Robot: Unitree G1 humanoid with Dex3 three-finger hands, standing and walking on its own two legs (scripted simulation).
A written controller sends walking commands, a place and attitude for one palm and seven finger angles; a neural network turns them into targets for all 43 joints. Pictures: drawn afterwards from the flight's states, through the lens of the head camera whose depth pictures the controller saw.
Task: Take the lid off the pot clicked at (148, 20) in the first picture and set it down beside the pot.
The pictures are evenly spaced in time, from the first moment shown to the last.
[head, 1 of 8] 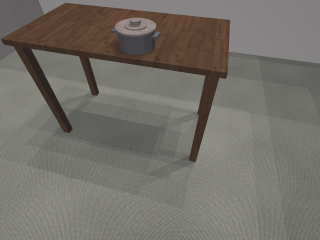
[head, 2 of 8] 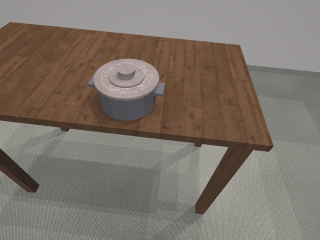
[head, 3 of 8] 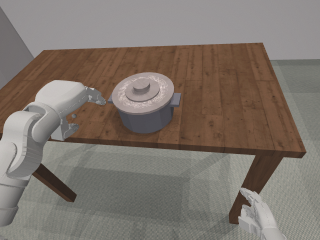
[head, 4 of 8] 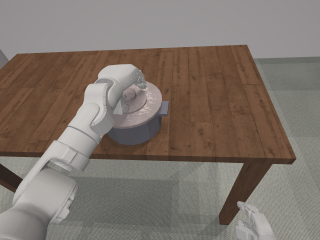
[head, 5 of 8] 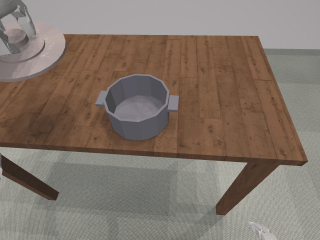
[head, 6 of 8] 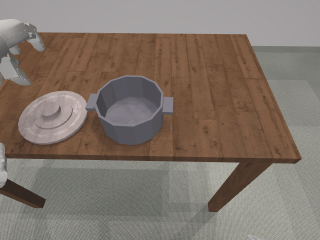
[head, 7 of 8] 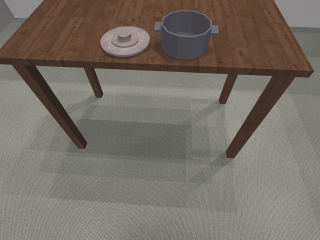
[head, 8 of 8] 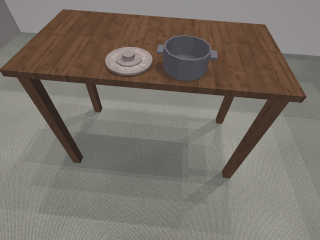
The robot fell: no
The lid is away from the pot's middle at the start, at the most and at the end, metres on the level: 0.00 0.24 0.23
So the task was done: yes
